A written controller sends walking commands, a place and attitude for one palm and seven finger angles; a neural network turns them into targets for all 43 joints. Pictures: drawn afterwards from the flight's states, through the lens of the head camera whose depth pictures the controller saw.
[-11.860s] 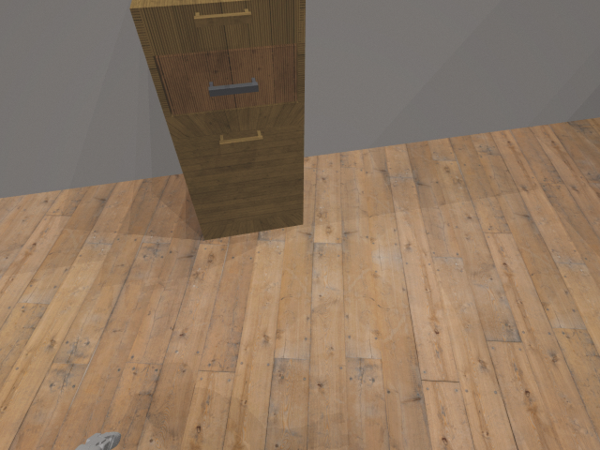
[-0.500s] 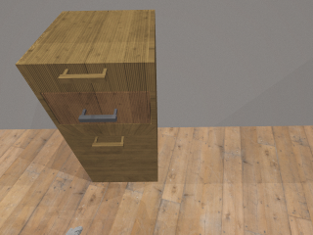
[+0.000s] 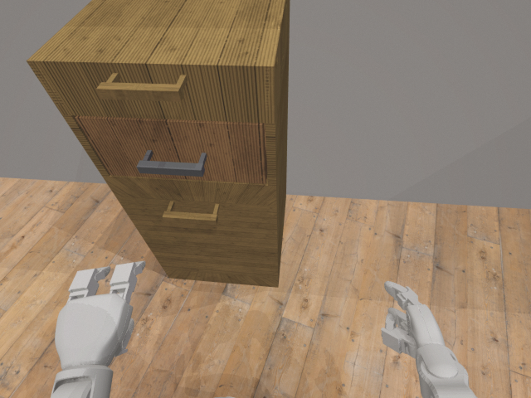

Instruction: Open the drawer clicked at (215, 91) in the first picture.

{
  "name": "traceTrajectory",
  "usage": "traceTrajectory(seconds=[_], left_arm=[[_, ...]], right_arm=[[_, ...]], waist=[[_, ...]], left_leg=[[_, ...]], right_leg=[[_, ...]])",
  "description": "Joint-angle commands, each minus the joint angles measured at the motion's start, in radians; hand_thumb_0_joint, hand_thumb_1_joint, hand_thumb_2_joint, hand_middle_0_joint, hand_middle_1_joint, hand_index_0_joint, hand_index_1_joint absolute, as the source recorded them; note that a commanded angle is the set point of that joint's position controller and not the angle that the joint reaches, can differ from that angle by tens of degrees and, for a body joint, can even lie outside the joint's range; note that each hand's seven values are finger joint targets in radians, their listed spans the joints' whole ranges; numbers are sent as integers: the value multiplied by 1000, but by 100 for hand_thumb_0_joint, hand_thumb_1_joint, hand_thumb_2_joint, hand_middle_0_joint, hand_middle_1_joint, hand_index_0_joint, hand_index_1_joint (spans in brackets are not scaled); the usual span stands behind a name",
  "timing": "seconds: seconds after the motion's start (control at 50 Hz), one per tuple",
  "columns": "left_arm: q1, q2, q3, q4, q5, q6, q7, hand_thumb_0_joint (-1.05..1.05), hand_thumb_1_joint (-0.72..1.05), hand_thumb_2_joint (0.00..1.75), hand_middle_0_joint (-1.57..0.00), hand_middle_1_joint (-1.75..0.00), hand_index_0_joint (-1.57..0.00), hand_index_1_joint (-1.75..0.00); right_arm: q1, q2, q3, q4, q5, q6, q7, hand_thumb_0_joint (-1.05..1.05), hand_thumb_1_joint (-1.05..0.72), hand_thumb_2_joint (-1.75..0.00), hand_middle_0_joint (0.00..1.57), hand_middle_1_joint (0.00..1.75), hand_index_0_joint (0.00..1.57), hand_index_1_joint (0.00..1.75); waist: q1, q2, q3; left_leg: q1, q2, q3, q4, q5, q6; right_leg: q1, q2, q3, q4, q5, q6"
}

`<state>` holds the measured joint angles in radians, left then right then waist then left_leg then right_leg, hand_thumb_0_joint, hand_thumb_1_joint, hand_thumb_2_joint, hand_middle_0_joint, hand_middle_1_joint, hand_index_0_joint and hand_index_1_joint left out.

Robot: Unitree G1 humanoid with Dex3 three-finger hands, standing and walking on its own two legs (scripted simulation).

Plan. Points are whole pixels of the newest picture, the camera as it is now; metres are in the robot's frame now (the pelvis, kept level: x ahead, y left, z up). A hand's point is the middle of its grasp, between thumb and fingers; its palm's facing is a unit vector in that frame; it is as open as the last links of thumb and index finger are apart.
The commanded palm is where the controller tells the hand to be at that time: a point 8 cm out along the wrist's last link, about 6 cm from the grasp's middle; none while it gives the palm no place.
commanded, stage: raise the hand with hooked fingers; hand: left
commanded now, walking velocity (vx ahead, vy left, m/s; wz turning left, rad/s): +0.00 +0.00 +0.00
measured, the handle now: (173, 162) +0.54 +0.30 -0.02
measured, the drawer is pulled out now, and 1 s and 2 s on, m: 0.00 0.00 0.00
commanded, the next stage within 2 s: move the hooked fingers above the handle in 1.28 s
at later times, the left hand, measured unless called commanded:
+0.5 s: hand (126, 256) +0.27 +0.25 +0.06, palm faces +0.07 -0.09 -0.99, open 12.7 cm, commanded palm +0.25 +0.26 +0.13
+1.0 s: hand (116, 204) +0.33 +0.27 +0.12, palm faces +0.01 -0.08 -1.00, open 13.8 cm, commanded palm +0.29 +0.27 +0.17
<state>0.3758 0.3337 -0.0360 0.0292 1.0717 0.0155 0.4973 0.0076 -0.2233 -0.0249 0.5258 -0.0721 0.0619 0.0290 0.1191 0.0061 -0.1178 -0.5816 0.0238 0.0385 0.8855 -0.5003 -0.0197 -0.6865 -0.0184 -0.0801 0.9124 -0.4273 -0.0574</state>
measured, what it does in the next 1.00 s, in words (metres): stands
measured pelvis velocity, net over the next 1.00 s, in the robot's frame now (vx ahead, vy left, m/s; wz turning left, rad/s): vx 0.01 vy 0.04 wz -0.02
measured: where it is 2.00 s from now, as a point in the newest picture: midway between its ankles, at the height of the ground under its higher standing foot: outside the picture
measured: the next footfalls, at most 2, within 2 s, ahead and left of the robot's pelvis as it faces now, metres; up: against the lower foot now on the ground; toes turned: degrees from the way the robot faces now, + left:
none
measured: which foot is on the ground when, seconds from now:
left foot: down 0.00-1.00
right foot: down 0.00-1.00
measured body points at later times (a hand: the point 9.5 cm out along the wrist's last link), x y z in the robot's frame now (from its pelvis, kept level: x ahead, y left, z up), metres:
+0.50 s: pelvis +0.01 +0.02 +0.03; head +0.05 -0.01 +0.48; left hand +0.27 +0.26 +0.11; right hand +0.19 -0.23 -0.08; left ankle -0.04 +0.14 -0.69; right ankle +0.02 -0.08 -0.69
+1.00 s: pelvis +0.01 +0.04 +0.05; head +0.03 +0.00 +0.49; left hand +0.32 +0.27 +0.17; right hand +0.20 -0.18 -0.07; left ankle -0.04 +0.14 -0.69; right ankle +0.02 -0.08 -0.69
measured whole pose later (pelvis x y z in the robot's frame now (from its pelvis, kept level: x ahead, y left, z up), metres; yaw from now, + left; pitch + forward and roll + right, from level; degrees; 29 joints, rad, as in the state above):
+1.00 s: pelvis +0.01 +0.04 +0.05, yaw -1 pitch +3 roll +0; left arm -0.13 0.43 -0.08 0.13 0.96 0.09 0.08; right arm 0.13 -0.23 0.01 0.62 0.01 0.08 -0.02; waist 0.09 0.08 -0.02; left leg -0.21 -0.02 0.04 0.47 -0.32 0.03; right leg -0.31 -0.03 -0.05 0.50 -0.24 -0.01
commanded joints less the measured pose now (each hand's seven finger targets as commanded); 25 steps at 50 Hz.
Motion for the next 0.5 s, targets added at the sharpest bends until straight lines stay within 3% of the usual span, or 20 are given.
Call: traceTrajectory(seconds=[0.0, 0.08, 0.12, 0.16, 0.24, 0.26, 0.32, 0.38, 0.48], left_arm=[[-115, 159, 58, -205, -43, 46, -66, 0, 15, 58, -25, -78, -25, -78], [-29, 179, 96, -183, -64, 41, -139, 0, 6, 54, -26, -84, -26, -84], [-39, 208, 139, -186, -62, 21, -143, 0, 1, 52, -26, -87, -26, -87], [-49, 205, 148, -218, -57, -3, -132, 0, -3, 50, -27, -90, -27, -90], [-167, 216, 161, -259, -54, -25, -89, 0, -13, 46, -27, -96, -27, -96], [-171, 195, 146, -246, -56, -24, -81, 0, -15, 45, -27, -98, -27, -98], [-260, 211, 141, -248, -63, -11, -74, 0, -22, 42, -28, -102, -28, -102], [-294, 195, 102, -240, -65, 19, -93, 0, -29, 39, -29, -107, -29, -107], [-387, 209, 75, -216, -65, 77, -159, 0, -41, 34, -29, -114, -29, -114]], right_arm=[[-29, -98, -18, -135, 19, -28, -36, 0, -90, -90, 20, 30, 20, 30], [-21, -92, 0, -125, 26, -35, -43, 0, -90, -90, 20, 30, 20, 30], [-22, -97, 0, -115, 25, -37, -43, 0, -90, -90, 20, 30, 20, 30], [-6, -95, -10, -109, 22, -43, -39, 0, -90, -90, 20, 30, 20, 30], [2, -103, -32, -96, 25, -50, -41, 0, -90, -90, 20, 30, 20, 30], [13, -103, -39, -90, 26, -55, -41, 0, -90, -90, 20, 30, 20, 30], [15, -114, -49, -83, 35, -57, -45, 0, -90, -90, 20, 30, 20, 30], [12, -120, -53, -74, 43, -59, -47, 0, -90, -90, 20, 30, 20, 30], [0, -123, -42, -72, 58, -47, -50, 0, -90, -90, 20, 30, 20, 30]], waist=[[-72, -67, -182], [-30, -84, -160], [-20, -68, -146], [-13, -53, -179], [-36, -24, -195], [-40, -16, -208], [-53, -30, -222], [-48, 20, -215], [-37, 10, -172]], left_leg=[[79, -72, -15, -160, 334, 57], [85, -68, -12, -232, 385, 50], [90, -63, -15, -256, 399, 48], [101, -66, -16, -266, 422, 48], [130, -72, -20, -270, 414, 50], [151, -71, -14, -269, 423, 52], [172, -70, -16, -276, 441, 52], [231, -60, -16, -298, 488, 50], [279, -50, -24, -351, 519, 46]], right_leg=[[353, 21, 182, -252, 385, 21], [466, 14, 183, -271, 491, 25], [482, 14, 181, -279, 499, 19], [513, 7, 179, -274, 546, 20], [481, 8, 166, -281, 496, 17], [474, 7, 152, -282, 495, 19], [469, 11, 137, -284, 483, 20], [449, 15, 99, -290, 468, 15], [465, 21, 74, -322, 433, 12]])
